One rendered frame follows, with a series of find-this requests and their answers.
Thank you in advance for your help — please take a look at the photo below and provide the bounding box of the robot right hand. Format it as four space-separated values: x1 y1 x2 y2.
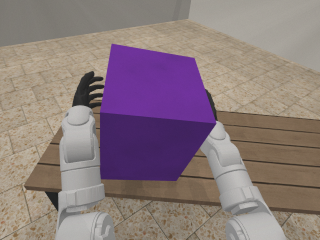
205 89 218 121

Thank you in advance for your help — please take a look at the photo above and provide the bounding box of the right robot forearm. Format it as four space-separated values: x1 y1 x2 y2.
200 121 287 240

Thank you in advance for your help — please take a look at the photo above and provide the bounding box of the left robot forearm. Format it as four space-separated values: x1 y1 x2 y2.
55 105 105 240

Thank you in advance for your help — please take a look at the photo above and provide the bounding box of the carton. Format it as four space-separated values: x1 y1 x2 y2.
100 44 217 181

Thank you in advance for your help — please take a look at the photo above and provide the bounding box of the robot left hand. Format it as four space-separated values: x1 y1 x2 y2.
72 71 105 109

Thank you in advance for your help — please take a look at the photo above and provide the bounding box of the left robot upper arm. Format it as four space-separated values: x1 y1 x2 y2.
56 211 116 240

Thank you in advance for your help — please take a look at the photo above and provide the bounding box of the right robot upper arm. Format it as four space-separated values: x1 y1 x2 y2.
225 211 286 240

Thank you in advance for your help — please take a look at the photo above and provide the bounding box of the table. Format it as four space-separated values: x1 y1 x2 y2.
23 99 320 215

